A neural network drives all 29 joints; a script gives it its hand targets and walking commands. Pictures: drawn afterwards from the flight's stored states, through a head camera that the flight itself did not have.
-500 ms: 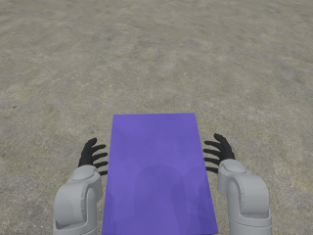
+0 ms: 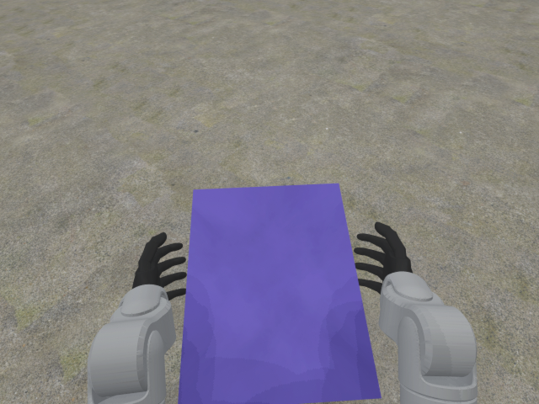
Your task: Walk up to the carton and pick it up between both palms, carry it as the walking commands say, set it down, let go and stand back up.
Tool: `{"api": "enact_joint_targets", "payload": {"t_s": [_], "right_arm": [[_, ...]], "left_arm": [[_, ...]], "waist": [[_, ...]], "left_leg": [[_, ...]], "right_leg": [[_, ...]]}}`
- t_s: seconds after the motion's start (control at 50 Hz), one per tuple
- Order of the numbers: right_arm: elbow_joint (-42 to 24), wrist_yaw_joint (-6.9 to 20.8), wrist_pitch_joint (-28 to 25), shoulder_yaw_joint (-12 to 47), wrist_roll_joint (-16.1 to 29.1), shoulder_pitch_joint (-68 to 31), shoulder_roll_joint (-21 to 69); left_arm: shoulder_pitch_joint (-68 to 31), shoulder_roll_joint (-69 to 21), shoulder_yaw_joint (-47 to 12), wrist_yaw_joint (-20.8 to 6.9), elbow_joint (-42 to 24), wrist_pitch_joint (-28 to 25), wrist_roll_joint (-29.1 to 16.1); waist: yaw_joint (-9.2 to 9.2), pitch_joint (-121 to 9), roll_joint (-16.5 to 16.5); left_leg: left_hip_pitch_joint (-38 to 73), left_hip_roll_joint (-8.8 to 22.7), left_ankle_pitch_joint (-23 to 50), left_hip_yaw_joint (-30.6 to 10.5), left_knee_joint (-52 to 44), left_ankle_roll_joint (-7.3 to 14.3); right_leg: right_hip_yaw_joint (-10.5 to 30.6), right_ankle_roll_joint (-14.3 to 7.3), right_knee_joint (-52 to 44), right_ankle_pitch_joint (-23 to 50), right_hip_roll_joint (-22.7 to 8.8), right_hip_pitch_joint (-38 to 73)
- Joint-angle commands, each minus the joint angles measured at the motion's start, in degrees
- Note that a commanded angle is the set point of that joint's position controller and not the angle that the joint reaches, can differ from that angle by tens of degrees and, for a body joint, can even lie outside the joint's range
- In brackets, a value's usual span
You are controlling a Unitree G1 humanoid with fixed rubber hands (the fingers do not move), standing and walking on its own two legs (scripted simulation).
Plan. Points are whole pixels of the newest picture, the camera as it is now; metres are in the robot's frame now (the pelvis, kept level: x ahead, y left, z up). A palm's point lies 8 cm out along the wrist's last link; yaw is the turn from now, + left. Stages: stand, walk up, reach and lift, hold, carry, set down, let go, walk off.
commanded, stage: carry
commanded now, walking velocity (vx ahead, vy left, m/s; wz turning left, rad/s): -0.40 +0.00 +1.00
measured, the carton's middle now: (271, 291) +0.30 -0.02 +0.01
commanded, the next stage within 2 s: none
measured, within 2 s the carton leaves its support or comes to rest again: neither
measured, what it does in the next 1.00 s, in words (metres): walks backwards, turning left: left foot, then right foot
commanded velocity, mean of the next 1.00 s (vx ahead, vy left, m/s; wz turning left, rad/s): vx -0.06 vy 0.00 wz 0.16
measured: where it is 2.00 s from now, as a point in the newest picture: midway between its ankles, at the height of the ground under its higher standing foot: outside the picture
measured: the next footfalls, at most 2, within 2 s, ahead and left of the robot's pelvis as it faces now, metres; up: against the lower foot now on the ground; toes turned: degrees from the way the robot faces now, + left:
left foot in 0.08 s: -0.01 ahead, +0.18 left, +0.00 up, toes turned +9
right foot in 0.44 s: -0.14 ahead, -0.05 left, +0.00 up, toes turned +14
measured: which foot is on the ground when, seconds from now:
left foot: up 0.00-0.06, down 0.08-0.46, up 0.48-0.70, down 0.72-1.00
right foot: down 0.00-0.08, up 0.10-0.42, down 0.44-1.00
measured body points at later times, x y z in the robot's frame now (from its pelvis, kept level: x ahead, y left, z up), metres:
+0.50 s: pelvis -0.20 +0.03 +0.00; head -0.19 +0.01 +0.45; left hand -0.01 +0.28 +0.09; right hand +0.11 -0.01 +0.08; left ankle -0.08 +0.18 -0.71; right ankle -0.18 -0.07 -0.73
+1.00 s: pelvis -0.30 +0.06 +0.00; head -0.34 +0.03 +0.45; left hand -0.13 +0.31 +0.10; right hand +0.00 +0.03 +0.10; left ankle -0.31 +0.15 -0.73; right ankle -0.18 -0.07 -0.73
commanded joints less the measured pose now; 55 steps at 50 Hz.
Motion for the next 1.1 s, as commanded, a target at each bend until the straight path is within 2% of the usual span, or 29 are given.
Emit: {"api": "enact_joint_targets", "payload": {"t_s": [0.0, 0.02, 0.04, 0.06, 0.08, 0.1, 0.14, 0.18, 0.22, 0.32, 0.38, 0.4, 0.42, 0.44, 0.46, 0.48, 0.5, 0.52, 0.56, 0.6, 0.64, 0.66, 0.68, 0.7, 0.72, 0.74, 0.8, 0.84, 1.08], "right_arm": [[-2.4, 15.6, 0.1, 36.6, 23.6, -22.3, 54.6], [-0.4, 15.8, 0.5, 35.6, 23.1, -20.8, 54.0], [1.7, 15.9, 0.7, 34.4, 22.0, -20.0, 53.6], [3.4, 16.1, 0.6, 33.1, 21.1, -19.2, 53.1], [5.3, 16.1, 0.1, 31.7, 20.0, -18.1, 51.3], [3.1, 16.8, -0.5, 32.0, 20.7, -20.2, 54.2], [1.9, 17.2, -1.9, 31.2, 20.0, -21.5, 58.3], [0.7, 17.5, -3.3, 30.8, 19.3, -21.2, 59.3], [-0.7, 17.6, -4.5, 30.9, 19.0, -21.7, 59.5], [-1.9, 16.8, -4.7, 31.6, 18.6, -19.0, 56.3], [-1.7, 16.3, -3.5, 32.5, 18.8, -18.0, 54.8], [-1.9, 16.2, -3.1, 33.1, 18.9, -18.5, 54.5], [-1.7, 16.0, -2.7, 33.8, 18.7, -18.8, 54.0], [-2.8, 16.0, -2.1, 35.1, 18.6, -20.1, 53.7], [-4.4, 16.2, -1.7, 36.7, 19.5, -22.6, 54.6], [-4.6, 16.2, -1.8, 37.1, 19.7, -23.4, 56.5], [-3.6, 16.1, -1.7, 37.2, 20.0, -23.5, 56.7], [-3.0, 16.2, -1.7, 37.2, 20.3, -23.4, 56.5], [-3.3, 15.8, -1.9, 38.1, 21.5, -23.6, 56.9], [-3.5, 15.1, -1.2, 37.5, 21.8, -24.3, 54.9], [-1.5, 14.6, -0.2, 36.3, 21.5, -21.9, 53.1], [-0.5, 14.5, 0.1, 35.4, 21.2, -20.7, 52.2], [0.6, 14.4, 0.4, 34.5, 20.7, -19.9, 51.5], [1.8, 14.5, 0.6, 33.8, 20.4, -19.5, 51.1], [2.6, 14.9, 0.6, 33.3, 19.9, -19.1, 50.2], [4.4, 15.3, 0.5, 32.6, 19.6, -18.7, 51.7], [2.5, 15.9, -0.6, 32.2, 19.7, -23.2, 55.4], [2.0, 15.8, -0.9, 31.8, 19.3, -23.4, 55.5], [1.9, 15.9, 0.0, 32.9, 19.6, -24.4, 54.6]], "left_arm": [[-17.6, -50.3, -31.0, -13.5, -3.2, -0.7, -19.2], [-17.2, -49.6, -30.6, -13.2, -1.6, -0.4, -18.8], [-17.5, -48.9, -30.2, -13.1, 0.2, -0.2, -18.7], [-18.7, -49.0, -30.5, -13.1, 1.2, -0.1, -18.8], [-19.8, -49.5, -32.2, -13.6, 0.9, 0.2, -19.7], [-24.1, -52.4, -34.4, -13.8, -0.2, -0.4, -20.9], [-28.4, -58.8, -38.1, -14.9, -1.7, -1.4, -24.3], [-31.1, -61.2, -40.2, -15.6, -3.2, -2.2, -26.0], [-33.4, -61.7, -42.0, -15.9, -5.0, -2.9, -27.1], [-27.1, -58.4, -40.9, -15.7, -2.9, -2.3, -25.6], [-23.6, -55.9, -39.2, -15.5, -1.7, -1.4, -24.6], [-22.2, -55.3, -38.4, -15.5, -1.0, -1.1, -24.2], [-21.0, -54.4, -37.4, -15.6, -0.4, -1.0, -23.9], [-20.1, -53.1, -36.0, -15.5, 0.5, -1.3, -23.1], [-22.3, -54.6, -35.7, -15.8, -0.9, -1.6, -23.3], [-23.6, -55.1, -35.2, -16.2, -2.2, -1.4, -23.4], [-24.7, -54.5, -35.3, -16.3, -3.5, -1.0, -23.3], [-25.2, -53.9, -35.4, -16.3, -4.0, -0.7, -22.9], [-25.4, -52.8, -35.0, -16.2, -5.0, -0.8, -22.7], [-24.7, -50.7, -33.9, -15.6, -4.5, -0.4, -22.2], [-21.8, -48.7, -32.6, -15.0, -2.0, 0.3, -21.2], [-20.7, -47.9, -32.0, -14.7, -0.5, 0.5, -20.7], [-19.9, -47.1, -31.5, -14.4, 1.0, 0.7, -20.3], [-19.6, -46.5, -31.0, -14.1, 2.5, 0.8, -19.8], [-18.4, -47.3, -31.0, -14.1, 3.4, 1.0, -19.6], [-22.2, -48.3, -32.6, -14.4, 2.0, 1.2, -20.3], [-29.4, -52.8, -35.1, -15.1, 0.3, 1.0, -22.2], [-30.3, -53.5, -35.6, -15.2, 0.0, 1.0, -23.0], [-27.6, -52.3, -32.5, -15.1, 3.6, 1.4, -21.4]], "waist": [[3.64, -17.8, -17.2], [3.01, -18.1, -15.5], [2.65, -16.4, -10.1], [2.66, -15.4, 0.7], [2.37, -17.0, 25.5], [2.26, -18.5, 20.6], [2.57, -19.8, 15.3], [2.02, -20.3, 13.6], [1.96, -19.8, 11.4], [1.98, -22.7, 13.1], [2.36, -23.4, 15.6], [3.22, -23.8, 14.5], [3.66, -22.0, 10.7], [4.32, -19.4, -4.6], [3.71, -14.5, -17.5], [3.30, -10.0, -12.7], [2.92, -9.6, -6.3], [2.71, -10.7, -4.4], [2.71, -12.1, -5.4], [3.85, -13.7, -9.1], [3.66, -15.5, -9.7], [3.49, -17.0, -9.0], [3.64, -19.0, -6.7], [3.78, -19.9, -2.3], [3.73, -20.1, 6.9], [3.13, -18.8, 10.2], [2.65, -13.2, 7.5], [2.76, -12.5, 7.3], [3.04, -13.9, 3.7]], "left_leg": [[3.2, -2.0, -3.0, 6.0, -18.3, 0.8], [7.3, -1.8, 4.2, 5.4, -28.1, 0.8], [12.0, -0.3, 12.0, 2.5, -35.8, 0.5], [20.5, 7.2, 31.3, -6.0, -35.5, 1.6], [24.8, 23.8, 71.0, -29.7, -29.3, 10.6], [22.2, 22.1, 84.2, -27.0, -27.8, 12.9], [19.3, 16.2, 57.0, -20.0, -29.9, 10.1], [16.6, 11.1, 29.7, -16.1, -34.7, 8.2], [15.0, 9.5, 7.9, -17.9, -40.0, 7.1], [17.4, 12.3, -1.5, -23.4, -45.9, 7.4], [15.8, 10.6, -2.1, -20.2, -50.0, 4.1], [15.3, 8.0, -2.5, -16.2, -49.4, 1.6], [11.6, 5.1, -0.1, -12.1, -46.2, -0.4], [4.7, -1.6, 4.3, -3.4, -35.6, -3.7], [3.1, -2.0, 3.4, -0.6, -15.8, -0.5], [-1.6, -2.3, 4.5, -1.6, -3.5, 0.4], [-0.7, -2.3, 5.5, -2.8, 3.4, 1.0], [0.0, -1.8, 6.4, -2.7, 5.2, 1.6], [0.3, -1.2, 6.0, -0.8, -2.9, 2.4], [2.2, -2.5, 1.3, 1.9, -12.5, 2.4], [7.9, -3.2, 1.1, 4.5, -27.1, 2.6], [13.9, -1.9, 5.7, 4.8, -34.1, 2.3], [20.4, 1.7, 8.8, 2.1, -37.1, 2.0], [24.3, 7.2, 16.2, -3.0, -38.2, 2.2], [26.7, 14.1, 31.5, -9.8, -33.8, 5.1], [20.6, 14.1, 30.9, -10.6, -35.4, 7.3], [10.7, 9.7, 4.0, -8.2, -41.1, 6.2], [8.2, 8.6, -3.2, -7.7, -42.7, 5.7], [8.5, 7.1, -1.0, -6.2, -40.5, 5.8]], "right_leg": [[1.8, -6.1, 0.1, 43.5, -9.4, 17.4], [0.5, -3.5, 3.0, 38.8, -9.1, 15.2], [-0.5, -0.7, 6.3, 28.0, -8.1, 8.8], [-0.2, 2.1, 12.2, -2.3, -5.4, -4.2], [0.3, 6.6, 21.9, -27.9, 3.1, -18.5], [7.9, 6.9, 31.4, -27.9, 4.3, -16.5], [11.0, 6.2, 38.0, -18.9, 5.3, -16.7], [11.3, 4.7, 38.9, -10.9, 6.6, -14.8], [10.6, 3.6, 33.3, -8.8, 8.5, -12.9], [9.1, 1.6, 15.0, -11.8, 12.8, -5.9], [5.3, -0.6, -1.4, -15.5, 15.9, 4.4], [3.1, -1.4, -11.7, -13.0, 16.3, 10.4], [5.8, -2.4, -17.7, -12.9, 13.5, 15.5], [21.9, -5.5, -23.7, -23.9, 2.0, 13.1], [30.1, -9.2, -26.3, -22.8, -7.7, 1.7], [27.7, -11.2, -28.6, -17.8, -10.0, -3.7], [22.2, -10.2, -26.4, -11.2, -7.4, -4.7], [17.1, -8.4, -23.3, -5.7, -4.4, -3.2], [11.3, -6.1, -16.8, 3.5, 0.0, 3.7], [12.9, -7.1, -14.5, 8.7, -0.4, 7.8], [12.9, -7.0, -11.0, 13.3, 0.0, 10.2], [12.6, -5.6, -9.4, 14.3, 0.1, 9.2], [11.9, -3.8, -6.9, 15.2, 0.5, 6.9], [12.6, -1.5, -5.4, 10.0, 1.1, 4.3], [10.8, 1.2, -3.9, 4.5, 4.3, -2.0], [8.6, 2.5, -4.6, -1.8, 5.8, 0.6], [7.8, 2.2, -5.9, 0.3, 6.9, 3.8], [8.1, 1.8, -6.5, 1.6, 7.1, 5.0], [9.0, 0.7, -9.6, 1.5, 7.0, 6.6]]}}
